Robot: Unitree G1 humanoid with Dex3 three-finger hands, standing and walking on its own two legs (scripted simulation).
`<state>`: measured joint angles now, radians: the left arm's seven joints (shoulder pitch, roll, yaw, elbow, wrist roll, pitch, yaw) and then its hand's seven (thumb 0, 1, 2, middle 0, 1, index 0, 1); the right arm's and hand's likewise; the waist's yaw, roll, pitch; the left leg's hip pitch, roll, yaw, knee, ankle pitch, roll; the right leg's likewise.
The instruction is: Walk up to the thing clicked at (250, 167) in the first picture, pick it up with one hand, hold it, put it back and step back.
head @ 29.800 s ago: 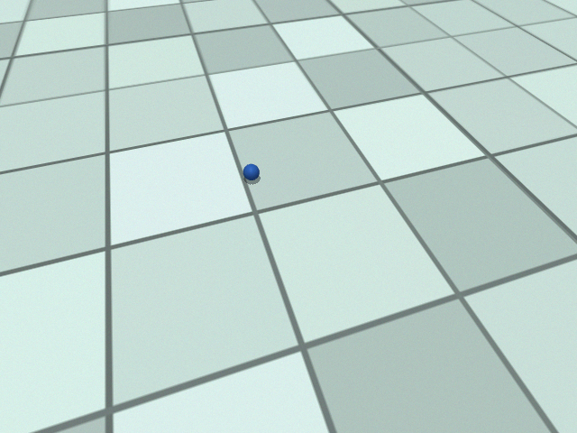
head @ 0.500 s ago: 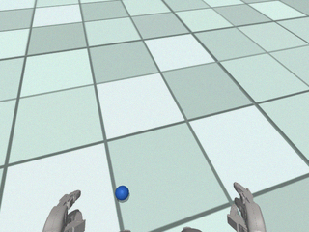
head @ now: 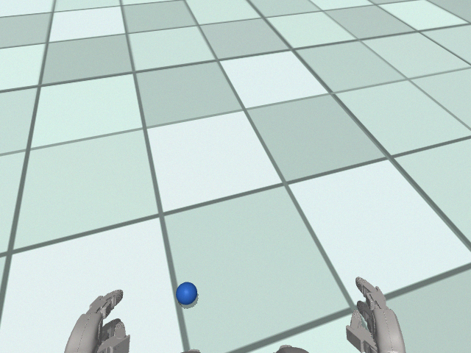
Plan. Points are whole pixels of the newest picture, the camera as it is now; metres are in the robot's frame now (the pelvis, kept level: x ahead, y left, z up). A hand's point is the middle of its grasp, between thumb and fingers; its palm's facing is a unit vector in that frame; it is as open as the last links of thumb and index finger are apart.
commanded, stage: home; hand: left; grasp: from above
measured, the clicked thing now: (186, 293) +0.43 +0.17 -0.67
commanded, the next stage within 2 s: stand in 0.02 s
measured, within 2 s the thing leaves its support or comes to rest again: neither
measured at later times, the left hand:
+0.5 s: hand out of the picture +0.07 +0.24 -0.11, palm faces +0.04 -0.95 -0.31, open 7.4 cm
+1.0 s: hand out of the picture +0.02 +0.24 -0.10, palm faces +0.05 -0.95 -0.32, open 7.4 cm
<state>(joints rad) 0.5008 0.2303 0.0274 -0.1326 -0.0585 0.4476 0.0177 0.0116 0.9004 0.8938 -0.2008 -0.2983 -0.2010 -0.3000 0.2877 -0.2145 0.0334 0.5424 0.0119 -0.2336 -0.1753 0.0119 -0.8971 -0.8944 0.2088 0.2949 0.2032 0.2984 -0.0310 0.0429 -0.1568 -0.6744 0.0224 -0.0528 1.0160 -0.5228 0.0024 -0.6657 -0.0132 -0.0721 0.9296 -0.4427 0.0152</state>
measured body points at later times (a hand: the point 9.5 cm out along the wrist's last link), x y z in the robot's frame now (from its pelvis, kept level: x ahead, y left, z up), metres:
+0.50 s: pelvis -0.01 +0.01 +0.04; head +0.00 +0.02 +0.49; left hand +0.07 +0.29 -0.09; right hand +0.08 -0.27 -0.08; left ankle -0.01 +0.11 -0.68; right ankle +0.01 -0.13 -0.68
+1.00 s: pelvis -0.02 +0.00 +0.06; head -0.03 +0.00 +0.51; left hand +0.02 +0.29 -0.08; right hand +0.04 -0.27 -0.08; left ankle -0.01 +0.11 -0.68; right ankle +0.01 -0.13 -0.68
